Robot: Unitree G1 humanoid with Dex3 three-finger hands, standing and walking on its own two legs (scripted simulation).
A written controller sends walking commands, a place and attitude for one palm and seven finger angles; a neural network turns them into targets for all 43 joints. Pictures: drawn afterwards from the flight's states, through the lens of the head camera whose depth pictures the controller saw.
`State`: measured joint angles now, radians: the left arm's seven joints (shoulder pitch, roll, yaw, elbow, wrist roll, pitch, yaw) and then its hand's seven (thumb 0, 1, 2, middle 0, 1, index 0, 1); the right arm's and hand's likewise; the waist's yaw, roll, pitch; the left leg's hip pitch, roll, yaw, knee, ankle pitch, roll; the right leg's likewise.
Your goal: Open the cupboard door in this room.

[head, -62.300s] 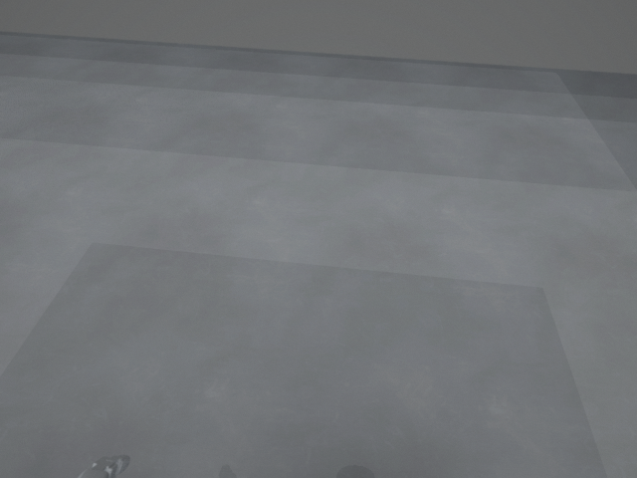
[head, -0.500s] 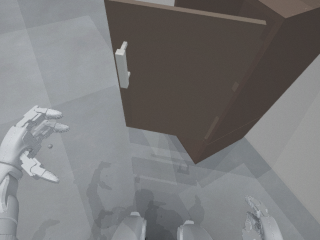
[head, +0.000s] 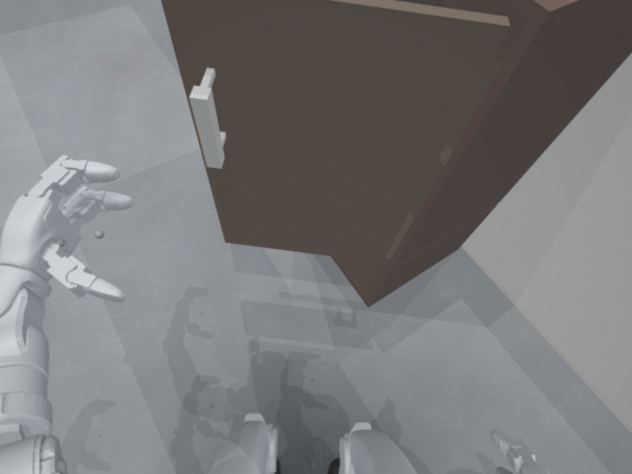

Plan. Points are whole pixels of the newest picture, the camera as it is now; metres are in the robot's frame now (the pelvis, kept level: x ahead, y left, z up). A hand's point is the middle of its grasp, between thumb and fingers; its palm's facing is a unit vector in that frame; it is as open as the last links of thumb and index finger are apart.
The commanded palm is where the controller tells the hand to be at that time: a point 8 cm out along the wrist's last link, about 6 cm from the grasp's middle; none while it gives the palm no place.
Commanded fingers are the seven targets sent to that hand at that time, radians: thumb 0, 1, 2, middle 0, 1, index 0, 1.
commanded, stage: move the hooked fingers beside the handle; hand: left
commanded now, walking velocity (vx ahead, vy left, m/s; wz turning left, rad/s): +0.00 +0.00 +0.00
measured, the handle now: (212, 120) +0.56 +0.16 +0.05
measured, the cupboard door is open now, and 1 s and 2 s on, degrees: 51 51 51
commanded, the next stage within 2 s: slide the fingers in behind the handle in 1.92 s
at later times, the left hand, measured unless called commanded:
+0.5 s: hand (134, 184) +0.45 +0.24 +0.05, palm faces -0.09 -1.00 -0.02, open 14.0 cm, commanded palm +0.44 +0.28 +0.05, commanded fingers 0.00 -0.50 0.30 -0.30 -1.20 -0.30 -1.20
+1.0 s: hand (162, 140) +0.52 +0.22 +0.06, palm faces -0.09 -1.00 -0.02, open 14.0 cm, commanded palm +0.50 +0.25 +0.05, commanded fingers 0.00 -0.50 0.30 -0.30 -1.20 -0.30 -1.20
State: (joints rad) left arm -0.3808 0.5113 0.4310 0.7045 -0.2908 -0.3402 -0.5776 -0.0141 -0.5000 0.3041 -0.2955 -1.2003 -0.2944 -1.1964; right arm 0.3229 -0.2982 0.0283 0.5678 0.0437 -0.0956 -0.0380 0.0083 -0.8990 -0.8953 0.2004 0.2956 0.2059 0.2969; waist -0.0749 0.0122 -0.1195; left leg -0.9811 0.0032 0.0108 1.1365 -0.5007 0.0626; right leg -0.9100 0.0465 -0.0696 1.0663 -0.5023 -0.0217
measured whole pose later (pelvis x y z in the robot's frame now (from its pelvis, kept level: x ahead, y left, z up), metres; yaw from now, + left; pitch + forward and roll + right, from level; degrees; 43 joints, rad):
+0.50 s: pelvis +0.00 +0.00 -0.01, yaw -1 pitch +22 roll -4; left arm -0.72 0.56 0.40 1.03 -0.17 -0.37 -0.48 -0.01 -0.50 0.30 -0.30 -1.20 -0.30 -1.20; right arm 0.35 -0.29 0.04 0.59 0.03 0.00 -0.02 0.00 -0.90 -0.90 0.20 0.30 0.21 0.30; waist -0.13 0.01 -0.12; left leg -1.05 0.00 0.02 1.16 -0.50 0.07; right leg -0.98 0.05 -0.07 1.09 -0.50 -0.02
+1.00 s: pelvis -0.01 +0.00 -0.02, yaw -2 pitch +26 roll -5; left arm -0.96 0.67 0.44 1.20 -0.11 -0.36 -0.44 -0.01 -0.50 0.30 -0.30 -1.20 -0.30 -1.20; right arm 0.39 -0.29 0.06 0.61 0.01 0.06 -0.01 0.00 -0.90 -0.90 0.20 0.30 0.21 0.30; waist -0.20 0.03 -0.11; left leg -1.15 0.03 0.01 1.21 -0.51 0.06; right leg -1.08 0.07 -0.08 1.12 -0.50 -0.02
